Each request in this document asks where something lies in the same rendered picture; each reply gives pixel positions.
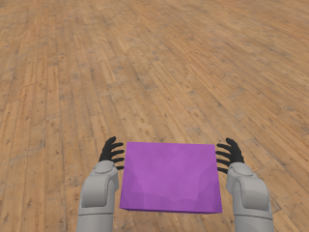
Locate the right robot hand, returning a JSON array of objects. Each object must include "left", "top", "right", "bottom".
[{"left": 215, "top": 137, "right": 244, "bottom": 174}]

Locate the left robot hand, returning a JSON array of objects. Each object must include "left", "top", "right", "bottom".
[{"left": 98, "top": 136, "right": 125, "bottom": 170}]

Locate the left robot forearm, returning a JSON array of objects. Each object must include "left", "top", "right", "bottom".
[{"left": 76, "top": 160, "right": 120, "bottom": 232}]

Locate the right robot forearm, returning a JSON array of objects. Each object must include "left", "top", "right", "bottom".
[{"left": 225, "top": 162, "right": 275, "bottom": 232}]

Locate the carton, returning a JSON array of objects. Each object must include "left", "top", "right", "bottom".
[{"left": 119, "top": 141, "right": 223, "bottom": 215}]

